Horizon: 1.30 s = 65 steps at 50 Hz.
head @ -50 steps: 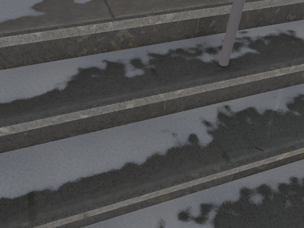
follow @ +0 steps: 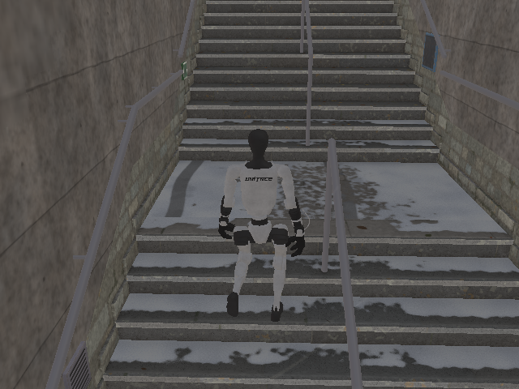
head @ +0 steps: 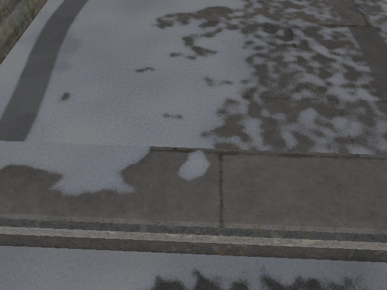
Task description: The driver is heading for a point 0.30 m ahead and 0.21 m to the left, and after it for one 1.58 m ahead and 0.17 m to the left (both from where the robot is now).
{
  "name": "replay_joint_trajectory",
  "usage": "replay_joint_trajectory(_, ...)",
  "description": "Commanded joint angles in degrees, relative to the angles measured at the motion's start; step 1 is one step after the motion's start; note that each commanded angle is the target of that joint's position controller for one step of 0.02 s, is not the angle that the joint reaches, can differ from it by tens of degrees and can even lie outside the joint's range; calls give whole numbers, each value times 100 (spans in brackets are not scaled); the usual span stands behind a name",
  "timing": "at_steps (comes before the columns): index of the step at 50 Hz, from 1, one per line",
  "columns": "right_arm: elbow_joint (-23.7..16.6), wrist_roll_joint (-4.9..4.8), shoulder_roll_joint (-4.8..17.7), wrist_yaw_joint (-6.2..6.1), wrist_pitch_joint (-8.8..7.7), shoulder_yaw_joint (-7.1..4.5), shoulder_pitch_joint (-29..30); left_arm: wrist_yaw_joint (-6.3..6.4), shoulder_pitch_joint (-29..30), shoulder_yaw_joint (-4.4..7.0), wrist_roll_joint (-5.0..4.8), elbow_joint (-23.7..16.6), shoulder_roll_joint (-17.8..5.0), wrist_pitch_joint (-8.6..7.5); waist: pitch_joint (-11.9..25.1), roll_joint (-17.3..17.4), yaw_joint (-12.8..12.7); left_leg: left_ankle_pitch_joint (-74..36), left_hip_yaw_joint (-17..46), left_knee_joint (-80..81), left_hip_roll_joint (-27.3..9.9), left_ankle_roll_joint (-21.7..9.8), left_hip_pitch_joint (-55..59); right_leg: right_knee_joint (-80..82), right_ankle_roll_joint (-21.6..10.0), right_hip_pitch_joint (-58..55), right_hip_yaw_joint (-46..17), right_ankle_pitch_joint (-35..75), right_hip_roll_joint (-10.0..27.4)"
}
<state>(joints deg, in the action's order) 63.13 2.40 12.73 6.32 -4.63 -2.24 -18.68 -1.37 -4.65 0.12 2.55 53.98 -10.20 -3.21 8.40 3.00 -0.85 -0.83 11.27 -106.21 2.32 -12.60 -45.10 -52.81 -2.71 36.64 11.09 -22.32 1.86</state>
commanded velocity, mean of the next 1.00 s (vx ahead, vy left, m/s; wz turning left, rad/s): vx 0.50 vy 0.00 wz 0.51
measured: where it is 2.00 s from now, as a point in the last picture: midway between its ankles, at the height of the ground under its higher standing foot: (138, 120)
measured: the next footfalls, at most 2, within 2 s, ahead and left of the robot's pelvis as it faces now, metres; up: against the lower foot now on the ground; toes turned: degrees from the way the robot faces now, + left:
left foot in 0.40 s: +0.37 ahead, +0.18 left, +0.16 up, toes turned +18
right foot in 0.92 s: +0.69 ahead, +0.08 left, +0.31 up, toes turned +26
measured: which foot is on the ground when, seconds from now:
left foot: up 0.00-0.38, down 0.40-0.94, up 0.96-1.00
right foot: down 0.00-0.46, up 0.48-0.90, down 0.92-1.00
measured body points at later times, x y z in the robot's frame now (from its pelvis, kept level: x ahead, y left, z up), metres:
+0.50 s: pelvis +0.27 +0.07 +0.10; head +0.27 +0.06 +0.55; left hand +0.16 +0.24 -0.06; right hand +0.54 -0.05 +0.01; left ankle +0.33 +0.17 -0.52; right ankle +0.09 -0.12 -0.58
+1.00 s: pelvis +0.55 +0.10 +0.25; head +0.54 +0.09 +0.70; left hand +0.66 +0.37 +0.17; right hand +0.65 -0.11 +0.10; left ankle +0.35 +0.17 -0.43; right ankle +0.66 +0.06 -0.37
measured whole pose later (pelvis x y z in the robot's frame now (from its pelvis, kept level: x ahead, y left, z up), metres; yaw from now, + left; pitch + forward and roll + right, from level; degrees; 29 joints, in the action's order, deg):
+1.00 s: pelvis +0.55 +0.10 +0.25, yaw +29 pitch +6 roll -2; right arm 58.6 3.6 11.4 6.2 -6.9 -1.2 -22.4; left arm -3.3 0.9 -3.4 4.0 45.4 -9.0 -3.8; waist 7.9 2.1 2.1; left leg 10.9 14.0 -51.5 2.9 -5.6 -17.6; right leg -73.8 -5.5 50.9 7.2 -29.4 -0.7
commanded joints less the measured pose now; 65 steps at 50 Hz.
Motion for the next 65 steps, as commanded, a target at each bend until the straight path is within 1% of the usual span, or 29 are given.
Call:
replay_joint_trajectory(1, -536, -41, -741, 6, 108, 199, 206, -75, -372, -230, 28, 452, 772, -135, -196, -73, 527, 14, 153, -884, -428, -423, -1945, 3004, -869, -1411, -1884, 1207, 1295)
replay_joint_trajectory(3, -708, -244, -785, 37, 94, 275, 458, -81, -306, -154, 263, 513, 631, -208, -423, -112, 585, 410, -227, -906, -542, -525, -2099, 3473, -755, -1136, -809, 1328, 1085)
replay_joint_trajectory(5, -727, -208, -525, 34, 81, 246, 630, -101, -177, -193, 402, 429, 425, -267, -454, -278, 620, 269, -421, -646, -596, -401, -1961, 3865, -889, -916, -419, 1409, 976)
replay_joint_trajectory(9, -1381, -245, -409, -158, 105, 460, 2020, -105, -2045, -294, 706, 1305, 261, -73, -602, -389, 4, 1313, -154, -1787, -515, -715, -4685, 3937, -1025, -3441, -803, 1828, 1562)
replay_joint_trajectory(14, -2060, -116, -240, -216, 453, 530, 3017, -162, -2765, -363, 748, 1421, 153, -197, -529, -470, -205, 221, -914, 693, -977, -456, -4139, 4583, -928, -3877, -134, 2213, 1485)
replay_joint_trajectory(16, -2310, -31, -431, -104, 780, 625, 3970, -369, -2428, -291, 298, 1277, -74, -203, -732, -484, -201, 2059, -1714, 2124, -946, -225, -2373, 5278, -1069, -2832, 389, 2910, 1584)
replay_joint_trajectory(19, -2094, -142, -491, 48, 644, 520, 2862, -331, -2591, -139, 229, 1102, -786, -459, -582, -1113, 354, 2319, -2046, 2870, -257, 63, -998, 4182, -1146, -3864, 848, 7886, 1981)
replay_joint_trajectory(21, -1941, -224, -82, -115, 417, 332, 2015, -250, -2571, 39, 262, 902, -1162, -500, -29, -1496, 553, 1667, -2074, 4170, 323, -5, 733, 3058, -1028, -4151, 862, 9878, 1894)
replay_joint_trajectory(22, -1803, -415, 107, -249, 382, 271, 1248, -243, -2953, 37, 471, 858, -891, -569, 873, -1187, 602, 466, -1175, 3899, 134, -300, 3026, 1984, -683, -2562, 585, 9590, 1591)
replay_joint_trajectory(23, -1436, -373, 434, -373, 444, 73, -95, -367, -2485, 91, 441, 794, -1128, -540, 1077, -838, 1249, 877, -60, 5253, 16, -425, 4615, 541, -460, -1090, 424, 7082, 1097)
replay_joint_trajectory(24, -903, -136, 972, -403, 486, -49, -1228, -656, -2109, 28, 275, 614, -588, -421, 1084, 142, 1378, 1152, 2227, 7305, -825, -802, 5723, -1175, -126, 711, -271, 1922, 259)
replay_joint_trajectory(25, -670, 41, 1543, -464, 444, -364, -1660, -690, -1805, 106, -54, 498, -616, -304, 938, -67, 1392, 1603, 3550, 8087, -1245, -695, 5021, -3497, -88, 1073, -1673, 1954, -35)
replay_joint_trajectory(27, -340, 7, 584, -501, 143, -189, -962, -484, -1324, 18, 112, 366, -17, -373, -93, 169, 811, 2359, 3036, 7883, -1066, -551, 3169, -5993, -310, 1911, -2500, 2409, -209)
replay_joint_trajectory(30, -300, 133, -396, -239, 131, 172, 501, -286, -973, -130, 103, 19, 192, -224, -247, -559, -181, 1907, 1834, 8069, -766, -529, 2032, -6542, -899, 2704, -2373, 2394, -207)
replay_joint_trajectory(33, -284, 117, -337, -237, -37, 225, 492, -196, -781, -127, 69, -119, -113, -32, -459, 32, -339, 1830, 883, 8476, -589, -373, 1495, -7096, -821, 3146, -1707, 1244, 21)
replay_joint_trajectory(37, 219, 546, -275, -285, -136, 361, -933, -48, 489, -328, 71, -846, -34, -107, -529, -424, 124, 2165, 851, 8400, -567, -4, 1952, -6868, -905, 4255, -1600, 1106, 188)
replay_joint_trajectory(39, 180, 559, 42, -165, -191, 341, -1228, -11, 1447, -323, -4, -1373, -327, -38, -568, -21, 386, 2047, 822, 8813, -536, -52, 1462, -5206, -428, 3481, -1371, 1407, 509)
replay_joint_trajectory(42, -559, -99, 426, 24, -331, 333, -614, -148, 1683, -395, 198, -1484, -127, 276, -742, 413, 211, 1044, 608, 9907, -1008, -498, 62, -3283, 210, 441, -143, 0, 190)
replay_joint_trajectory(45, -450, -205, 1117, -5, -402, 47, -1146, -250, 1121, -296, 33, -1417, -424, 243, -441, 680, 147, -3832, 470, 9081, -1644, -297, 3796, -1482, -107, 1185, -193, -587, -371)
replay_joint_trajectory(46, -458, -52, 1130, -3, -415, -8, -1018, -253, 591, -209, -34, -1323, -588, 73, 70, 892, 2, -5504, 111, 8321, -1518, -146, 4409, -1253, -379, 599, -410, -164, -392)
replay_joint_trajectory(47, -409, 174, 631, -14, -428, -12, -1494, -273, -261, -142, -64, -939, -772, -54, 986, -46, 73, -5443, -179, 7057, -870, 221, 3228, -1081, -997, -1491, -1698, 1163, -169)
replay_joint_trajectory(48, -590, 243, 218, 15, -359, 57, -1551, -235, -1285, -58, 42, -669, -1057, -19, 1777, -1315, -289, -2677, 14, 5722, -153, 374, 1448, 672, -1664, -3286, -4089, -273, 410)
replay_joint_trajectory(49, -803, 216, 20, 24, -193, 13, -540, -105, -2573, 85, 282, -231, -1310, 1, 939, -2079, -1063, 1081, 653, 3395, 747, 588, -611, 2532, -1854, -3910, -6311, -2142, 890)
replay_joint_trajectory(50, -877, 90, 112, -59, -201, -64, -19, -55, -2814, 104, 259, -38, -1364, -163, -81, -1918, -1052, 645, 1076, 1331, 744, 478, -1654, 2856, -1465, -3045, -6648, -3662, 904)
replay_joint_trajectory(53, -1147, 128, -22, -282, -196, 135, 400, -50, -956, -33, 98, 76, -310, -188, -349, 20, 157, -143, 572, 363, 134, 330, -1648, 2475, -1154, -1441, -5026, -1192, 858)
replay_joint_trajectory(55, -1178, 217, 33, -370, -80, 226, 472, 9, -323, -155, 82, 171, 138, -213, -270, -204, 574, 131, 343, 170, -188, 325, -1705, 2617, -948, -907, -4307, -372, 615)
replay_joint_trajectory(58, -1533, 179, 314, -353, -148, 244, 1225, 47, -457, -70, 175, 352, -232, -419, -268, -28, 500, 57, -170, 1589, -360, 455, -1476, 2848, -566, -766, -2836, 346, 89)
replay_joint_trajectory(59, -1663, 0, 301, -344, -134, 253, 1539, 3, -410, 3, 241, 187, -426, -448, -369, -130, 306, 41, -667, 2194, -450, 603, -896, 3263, -569, -415, -2368, 556, -5)
replay_joint_trajectory(65, -1993, 281, 38, -344, -89, 286, 2433, -82, -2165, -13, 40, 338, -385, -625, -403, -549, -396, -505, -1070, 4310, -674, 1274, -1108, 3034, -1098, -2423, -2644, 2912, 307)
Keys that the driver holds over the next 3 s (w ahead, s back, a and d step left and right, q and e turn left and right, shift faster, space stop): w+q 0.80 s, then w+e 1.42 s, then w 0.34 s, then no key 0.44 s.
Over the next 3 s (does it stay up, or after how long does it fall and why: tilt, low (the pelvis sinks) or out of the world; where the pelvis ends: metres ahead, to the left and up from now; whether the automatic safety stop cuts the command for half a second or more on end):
stays up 1.48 0.16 0.37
